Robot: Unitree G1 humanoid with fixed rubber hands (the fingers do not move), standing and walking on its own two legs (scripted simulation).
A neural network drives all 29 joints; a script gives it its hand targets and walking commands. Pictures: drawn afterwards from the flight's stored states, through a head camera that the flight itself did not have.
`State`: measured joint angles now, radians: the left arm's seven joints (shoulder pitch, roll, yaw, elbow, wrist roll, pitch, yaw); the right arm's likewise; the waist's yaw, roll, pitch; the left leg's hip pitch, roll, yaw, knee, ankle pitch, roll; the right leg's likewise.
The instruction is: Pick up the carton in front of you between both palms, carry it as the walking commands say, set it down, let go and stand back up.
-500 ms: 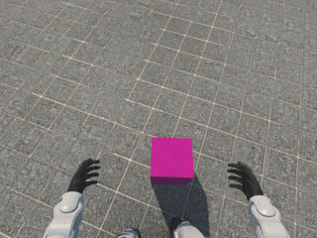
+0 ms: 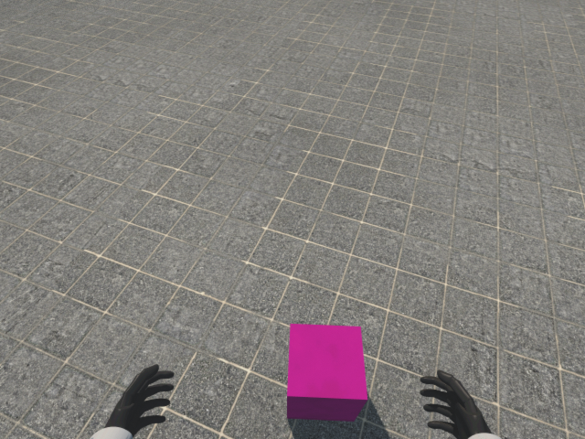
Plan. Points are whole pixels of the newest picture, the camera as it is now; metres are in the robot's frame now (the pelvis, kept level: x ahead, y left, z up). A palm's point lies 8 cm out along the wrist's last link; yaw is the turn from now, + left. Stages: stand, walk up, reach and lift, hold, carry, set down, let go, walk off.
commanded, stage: let go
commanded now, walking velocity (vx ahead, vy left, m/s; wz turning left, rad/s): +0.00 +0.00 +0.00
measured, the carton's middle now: (322, 373) +0.42 -0.09 -0.65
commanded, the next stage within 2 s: stand in 0.14 s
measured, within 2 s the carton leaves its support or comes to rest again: neither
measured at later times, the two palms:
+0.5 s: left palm (142, 435) +0.16 +0.23 -0.13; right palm out of the picture +0.09 -0.30 -0.11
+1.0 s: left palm (150, 433) +0.17 +0.22 -0.14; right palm out of the picture +0.04 -0.30 -0.13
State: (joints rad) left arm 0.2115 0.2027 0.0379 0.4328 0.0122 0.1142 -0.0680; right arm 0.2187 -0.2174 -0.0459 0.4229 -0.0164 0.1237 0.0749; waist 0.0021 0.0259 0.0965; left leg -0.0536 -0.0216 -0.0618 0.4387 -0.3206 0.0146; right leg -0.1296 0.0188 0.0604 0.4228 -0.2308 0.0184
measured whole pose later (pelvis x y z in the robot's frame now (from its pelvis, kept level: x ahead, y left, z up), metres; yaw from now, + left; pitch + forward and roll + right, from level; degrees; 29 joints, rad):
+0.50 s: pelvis +0.04 -0.02 -0.03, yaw -8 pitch +5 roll -1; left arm 0.32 0.27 0.03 0.73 0.03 -0.06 0.02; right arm 0.33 -0.29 -0.04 0.59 -0.02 0.01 -0.06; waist -0.03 0.00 -0.08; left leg -0.25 0.06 0.08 0.68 -0.51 -0.02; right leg -0.40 0.11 0.15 0.72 -0.39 -0.01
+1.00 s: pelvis +0.04 -0.02 -0.03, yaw -11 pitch +4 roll +1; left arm 0.33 0.26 0.01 0.73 0.03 0.00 0.04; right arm 0.38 -0.29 -0.03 0.65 -0.02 0.06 -0.06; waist -0.03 0.00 -0.06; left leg -0.21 0.06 0.15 0.68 -0.53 -0.02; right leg -0.41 0.12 0.19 0.77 -0.41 -0.01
